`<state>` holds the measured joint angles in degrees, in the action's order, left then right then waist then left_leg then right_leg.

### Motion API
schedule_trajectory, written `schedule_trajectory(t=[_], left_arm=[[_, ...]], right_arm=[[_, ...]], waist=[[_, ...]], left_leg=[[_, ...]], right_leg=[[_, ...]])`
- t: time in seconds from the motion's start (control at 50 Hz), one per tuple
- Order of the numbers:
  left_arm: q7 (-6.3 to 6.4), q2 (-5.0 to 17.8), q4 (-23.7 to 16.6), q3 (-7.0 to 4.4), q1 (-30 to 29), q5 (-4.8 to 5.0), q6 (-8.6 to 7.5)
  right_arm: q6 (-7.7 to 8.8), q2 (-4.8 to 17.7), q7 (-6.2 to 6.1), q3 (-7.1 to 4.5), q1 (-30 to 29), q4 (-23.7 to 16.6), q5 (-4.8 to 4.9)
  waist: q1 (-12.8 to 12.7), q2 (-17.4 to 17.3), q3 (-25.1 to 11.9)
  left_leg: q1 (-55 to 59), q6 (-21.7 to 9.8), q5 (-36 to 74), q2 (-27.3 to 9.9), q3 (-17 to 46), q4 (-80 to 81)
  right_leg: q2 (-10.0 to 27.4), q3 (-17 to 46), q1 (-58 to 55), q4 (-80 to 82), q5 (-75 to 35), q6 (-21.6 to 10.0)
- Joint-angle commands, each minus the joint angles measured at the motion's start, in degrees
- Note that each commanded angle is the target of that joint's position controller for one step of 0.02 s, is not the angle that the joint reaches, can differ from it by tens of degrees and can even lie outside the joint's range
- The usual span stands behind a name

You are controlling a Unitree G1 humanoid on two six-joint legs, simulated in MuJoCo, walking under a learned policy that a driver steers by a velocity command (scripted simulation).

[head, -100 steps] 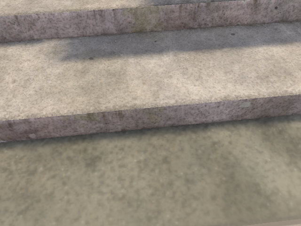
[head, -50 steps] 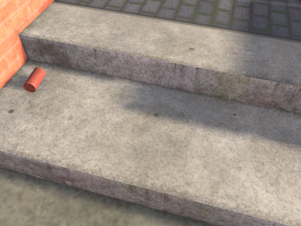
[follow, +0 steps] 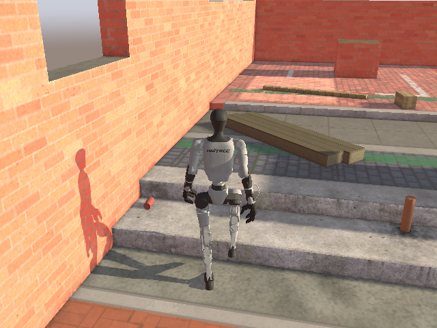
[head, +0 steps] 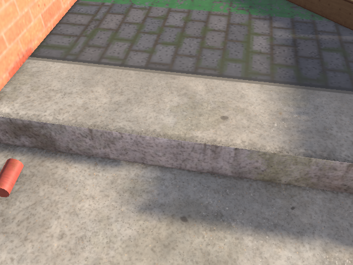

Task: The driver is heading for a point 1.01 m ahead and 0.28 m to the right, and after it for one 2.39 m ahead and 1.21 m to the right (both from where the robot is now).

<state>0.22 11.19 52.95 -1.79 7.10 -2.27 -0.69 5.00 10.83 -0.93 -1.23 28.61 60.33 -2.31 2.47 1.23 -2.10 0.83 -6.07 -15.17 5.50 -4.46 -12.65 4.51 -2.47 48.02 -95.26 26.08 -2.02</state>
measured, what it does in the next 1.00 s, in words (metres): climbs: right foot 0.17 m higher, then left foot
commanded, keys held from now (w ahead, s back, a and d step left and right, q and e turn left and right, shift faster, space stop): w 0.80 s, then w+e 0.20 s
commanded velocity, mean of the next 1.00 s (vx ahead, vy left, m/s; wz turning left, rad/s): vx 0.50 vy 0.00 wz -0.04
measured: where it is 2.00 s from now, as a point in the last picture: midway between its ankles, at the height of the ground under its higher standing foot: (230, 73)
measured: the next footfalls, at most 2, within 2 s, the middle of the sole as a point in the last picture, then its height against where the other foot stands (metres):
right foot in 0.24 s outside the picture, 0.17 m higher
left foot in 0.82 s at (175, 206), level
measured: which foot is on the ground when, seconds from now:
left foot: down 0.00-0.24, up 0.26-0.80, down 0.82-1.00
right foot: up 0.00-0.22, down 0.24-0.82, up 0.84-1.00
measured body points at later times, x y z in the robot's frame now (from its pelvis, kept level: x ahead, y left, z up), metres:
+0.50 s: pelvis +0.33 -0.10 +0.14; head +0.35 -0.10 +0.59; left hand +0.27 +0.14 -0.01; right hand +0.52 -0.32 +0.04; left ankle +0.40 +0.09 -0.39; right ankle +0.33 -0.15 -0.57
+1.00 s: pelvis +0.65 -0.08 +0.17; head +0.66 -0.08 +0.62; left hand +0.74 +0.16 +0.03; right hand +0.61 -0.32 +0.01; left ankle +0.65 +0.01 -0.57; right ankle +0.60 -0.21 -0.33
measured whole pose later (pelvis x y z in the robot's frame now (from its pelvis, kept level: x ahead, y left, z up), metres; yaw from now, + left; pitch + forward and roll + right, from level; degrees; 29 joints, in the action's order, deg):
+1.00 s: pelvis +0.65 -0.08 +0.17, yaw -5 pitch +5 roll +2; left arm -5.4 13.1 52.3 -1.0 17.3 -3.0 -2.9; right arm 1.8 12.3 1.4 -3.0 22.4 58.5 -3.4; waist 1.7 0.9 -5.8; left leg -17.8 -4.5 -14.3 2.6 -6.6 -26.7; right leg -0.7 5.9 51.1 -107.7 22.9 -10.2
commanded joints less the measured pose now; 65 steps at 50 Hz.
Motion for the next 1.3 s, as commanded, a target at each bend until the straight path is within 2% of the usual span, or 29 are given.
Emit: schedule_trajectory(t=[0.02,0.1,0.16,0.22,0.24,0.26,0.28,0.32,0.34,0.4,0.44,0.5,0.56,0.68,0.8,0.82,0.84,0.86,0.88,0.9,0.94,0.96,1.04,1.1,1.14,1.18,1.26,1.28,1.3], left_arm=[[0.5,1.2,-11.0,0.45,-15.0,0.71,-1.04],[1.31,-5.0,-22.4,5.12,-28.5,2.06,-1.28],[-0.68,-7.0,-24.5,7.28,-20.4,1.75,0.09],[-0.11,2.8,-14.1,2.26,10.9,1.65,1.04],[-0.05,8.2,-11.4,-0.23,17.0,0.28,0.7],[0.55,18.1,-7.0,-3.05,21.8,-0.14,0.36],[1.06,18.9,-6.4,-4.29,18.2,0.97,0.78],[-0.11,9.2,-3.4,-2.69,6.9,1.59,-0.93],[-2.76,1.4,-0.5,0.95,11.3,-1.9,-3.26],[-3.31,-4.8,5.2,2.9,6.5,-2.81,-4.62],[-4.22,-3.5,7.5,3.32,3.5,-4.18,-6.21],[-3.67,0.3,2.5,2.75,-1.3,-3.2,-8.8],[-1.75,5.4,4.1,1.52,15.4,-3.11,-8.98],[-4.87,6.7,4.3,0.3,24.3,-0.27,-7.89],[-4.4,13.2,3.5,-2.24,18.2,-0.41,-6.97],[-5.18,13.5,2.8,-2.37,16.3,-1.45,-6.4],[-6.16,6.8,3.0,-0.64,22.6,-2.39,-5.95],[-7.74,3.5,1.8,0.84,26.5,-2.08,-6.18],[-8.31,4.4,-0.4,-0.44,14.1,0.3,-5.41],[-7.41,3.7,-1.9,-0.3,10.9,1.24,-5.35],[-5.6,1.8,-2.7,0.49,11.0,-2.17,-4.07],[-5.65,-1.7,-3.6,1.82,11.2,-1.69,-2.71],[-5.3,-6.3,-9.8,6.38,2.0,1.62,-0.91],[-4.58,-1.6,-15.0,6.77,-7.9,2.13,-2.04],[-5.29,0.1,-17.7,6.68,-17.0,2.43,-0.61],[-6.82,-0.6,-18.4,6.7,-16.8,1.33,0.39],[-6.61,2.2,-15.3,4.82,-7.1,0.65,0.52],[-3.09,3.4,-10.8,2.99,7.3,0.41,0.75],[-1.24,7.1,-8.7,1.07,16.1,1.69,0.9]], right_arm=[[1.01,7.4,-1.02,-1.24,7.6,0.8,-1.34],[1.79,5.8,-0.56,0.58,8.7,4.8,0.51],[-0.08,4.4,-1.0,2.19,2.4,3.3,3.69],[1.12,20.6,0.55,-2.52,-2.7,-1.5,5.68],[1.57,20.3,1.01,-3.52,-1.5,-1.0,5.23],[2.4,9.3,3.2,-1.89,-1.0,-3.6,5.2],[3.03,7.2,4.19,-2.39,-1.3,-5.9,2.52],[1.56,2.6,3.89,-1.5,-6.4,-10.6,0.79],[0.9,2.4,5.31,-0.41,-9.9,-10.4,-1.29],[0.27,-0.4,5.71,1.58,-8.7,-12.0,-1.29],[-0.36,3.8,4.61,1.19,-11.5,-14.2,-0.59],[0.62,7.4,5.22,-0.49,-17.4,-17.5,0.2],[1.35,6.3,4.99,-0.4,-25.7,-19.8,0.53],[-1.94,3.0,4.99,-0.55,-37.5,-23.6,-0.34],[-1.79,7.3,3.17,-3.19,-24.8,-21.2,1.94],[-1.32,8.8,1.92,-3.96,-12.4,-17.1,2.62],[-1.64,10.4,1.05,-4.45,1.2,-12.7,0.76],[-1.56,11.1,1.44,-4.28,11.7,-9.1,-0.05],[-1.52,13.6,0.95,-6.2,15.8,-5.3,-2.81],[-1.65,12.6,1.67,-5.96,3.5,-5.7,-3.3],[-2.4,-1.7,2.59,-0.86,-8.6,-6.2,-0.56],[-2.63,-4.0,3.06,0.44,-10.0,-5.2,-0.04],[-1.79,-2.9,2.44,2.43,-7.3,0.4,-5.35],[-0.27,0.1,3.14,3.77,-5.3,1.3,-7.51],[-0.15,2.6,3.09,3.92,1.8,0.7,-6.66],[0.77,6.8,3.75,3.07,-1.5,-1.4,-3.83],[2.03,17.4,5.07,-1.0,2.2,-1.1,-1.04],[0.78,12.4,0.58,-1.57,4.2,-2.6,4.04],[1.34,11.3,0.35,-1.13,2.0,-6.6,5.75]], waist=[[1.4,-0.9,11.4],[0.9,-2.1,16.1],[-3.7,-0.9,6.3],[-17.8,-12.7,-18.0],[-19.3,-13.0,-21.1],[-15.0,10.5,-22.4],[-11.9,11.0,-26.1],[-3.2,-2.5,-5.9],[-9.9,-4.1,4.5],[0.0,-1.7,0.7],[4.5,-5.7,-1.4],[5.2,0.4,-3.5],[-3.3,2.7,-3.7],[-5.7,3.3,3.1],[2.9,3.7,-0.6],[6.2,2.4,-6.4],[6.5,-9.0,-20.7],[8.6,-18.9,-28.3],[12.9,-7.6,-12.1],[6.6,-6.8,0.8],[-0.6,-3.3,-1.5],[-3.6,-3.2,-0.7],[-5.4,-4.8,1.8],[-4.9,2.6,2.0],[-0.7,-4.0,1.8],[-4.9,-6.1,3.1],[-7.9,-14.1,-3.3],[-11.5,-7.9,-17.2],[-14.1,-2.2,-22.5]], left_leg=[[16.3,-11.6,2.5,-25.3,19.5,4.1],[6.5,-4.1,4.4,-23.4,10.8,7.5],[-19.0,-3.3,43.9,-16.4,-0.6,17.7],[-7.5,-3.2,100.5,-18.6,-0.4,-16.3],[-7.4,-1.1,90.0,-16.5,3.1,-36.6],[-25.7,2.8,16.5,-0.7,6.1,-66.4],[-31.9,1.6,4.4,2.9,17.8,-84.4],[-41.1,0.3,8.2,-4.1,12.4,-86.2],[-49.6,-1.7,15.3,-1.7,25.1,-89.2],[-58.0,-9.8,17.6,-1.9,25.9,-97.6],[-60.4,-10.3,20.8,-3.7,23.2,-90.1],[-46.4,-3.9,21.1,-6.4,10.8,-79.2],[-55.5,2.9,17.0,-5.5,8.2,-64.9],[-53.4,4.6,19.7,-7.7,3.8,-31.8],[-24.7,0.8,15.2,-1.1,-1.4,-17.0],[-5.2,-1.6,21.1,-2.1,1.6,-18.1],[26.2,-12.4,47.8,-13.2,10.6,-28.4],[41.7,-24.7,48.9,-28.5,37.2,-18.1],[27.1,-16.6,28.5,-26.0,38.6,-11.4],[10.4,-13.9,15.9,-25.7,30.3,-8.6],[-8.6,-13.1,10.2,-23.7,20.4,-2.7],[-15.6,-12.5,8.8,-23.3,17.7,-0.5],[-18.8,-10.3,0.3,-22.9,10.5,2.8],[-19.4,-5.4,-1.8,-17.8,1.5,4.8],[-23.1,-5.3,2.5,-18.4,-1.8,11.9],[-30.0,-7.2,41.3,-18.6,-5.6,11.7],[5.3,-5.7,98.1,-23.2,-6.8,-5.6],[1.8,-1.6,105.1,-20.9,-8.8,-26.4],[-15.8,1.2,85.4,-17.0,-6.7,-43.3]], right_leg=[[1.2,3.8,41.9,-22.3,11.1,-1.7],[0.7,1.9,49.9,-23.6,21.2,-6.6],[-1.2,-8.0,-4.8,10.6,-0.9,-7.6],[-10.1,-7.8,-38.7,26.5,-7.5,-7.1],[-7.9,4.4,-44.0,35.3,1.1,-9.3],[11.0,41.2,-51.2,57.5,-7.1,-16.3],[13.7,61.2,-50.1,72.6,-10.8,-14.7],[11.8,48.1,-33.4,69.7,5.2,-11.3],[5.7,36.6,-23.7,67.0,8.1,-13.1],[6.2,30.5,-20.7,71.2,-1.6,-10.0],[3.9,18.8,-18.5,73.7,-5.3,-6.1],[-2.0,1.9,-11.2,77.8,-22.4,-2.4],[-0.8,2.7,-33.2,76.0,-41.7,-1.8],[6.9,6.2,-49.6,80.0,-51.3,-7.5],[6.6,2.6,-50.0,65.0,-87.5,-2.0],[4.6,3.5,-40.9,55.6,-86.6,0.0],[-0.8,2.4,-21.9,33.5,-53.7,2.8],[-13.3,6.1,-4.2,10.9,11.0,5.6],[-11.3,11.8,7.1,-5.6,4.3,0.9],[-9.1,12.4,16.0,-11.6,-2.4,-3.4],[-3.8,11.2,12.3,-14.3,-7.0,-9.6],[-2.4,9.5,12.5,-17.9,-5.0,-10.2],[-2.1,7.9,33.8,-41.2,0.4,-14.0],[2.5,5.3,31.7,-15.3,-13.7,-14.3],[3.4,-0.4,21.4,-5.7,-19.0,-10.7],[-0.3,-6.4,2.8,2.3,-16.0,-9.3],[-10.5,-10.3,-6.1,33.6,-5.7,-7.5],[-11.6,-1.8,-23.8,23.9,-1.1,-12.6],[-4.7,17.1,-39.0,34.0,7.9,-16.5]])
